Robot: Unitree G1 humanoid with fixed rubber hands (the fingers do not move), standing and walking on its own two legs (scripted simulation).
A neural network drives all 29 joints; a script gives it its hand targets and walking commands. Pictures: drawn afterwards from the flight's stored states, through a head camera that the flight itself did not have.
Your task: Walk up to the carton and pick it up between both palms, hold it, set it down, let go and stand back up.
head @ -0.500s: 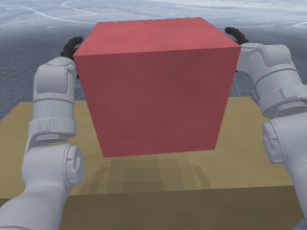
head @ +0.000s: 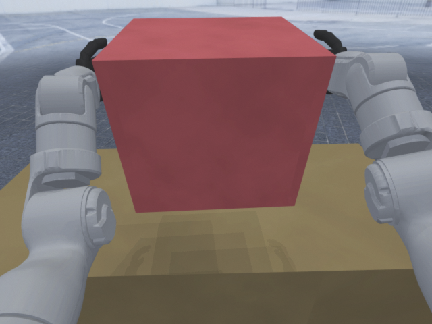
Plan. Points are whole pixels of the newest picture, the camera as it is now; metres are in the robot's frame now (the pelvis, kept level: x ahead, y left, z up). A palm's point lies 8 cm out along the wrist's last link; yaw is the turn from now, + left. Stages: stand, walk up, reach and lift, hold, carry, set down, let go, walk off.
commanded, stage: set down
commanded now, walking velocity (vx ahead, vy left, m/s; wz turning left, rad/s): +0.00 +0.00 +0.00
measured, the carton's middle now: (212, 110) +0.41 +0.01 +0.29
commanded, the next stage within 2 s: none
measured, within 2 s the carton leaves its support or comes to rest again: neither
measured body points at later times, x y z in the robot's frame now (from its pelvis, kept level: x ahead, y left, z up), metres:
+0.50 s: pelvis +0.01 -0.01 +0.00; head -0.08 +0.00 +0.44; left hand +0.39 +0.19 +0.34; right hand +0.40 -0.21 +0.37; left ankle +0.03 +0.14 -0.75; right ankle -0.01 -0.13 -0.75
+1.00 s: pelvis +0.01 +0.00 +0.00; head -0.07 +0.04 +0.44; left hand +0.40 +0.22 +0.31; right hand +0.42 -0.17 +0.34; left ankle +0.03 +0.14 -0.75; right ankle -0.01 -0.13 -0.75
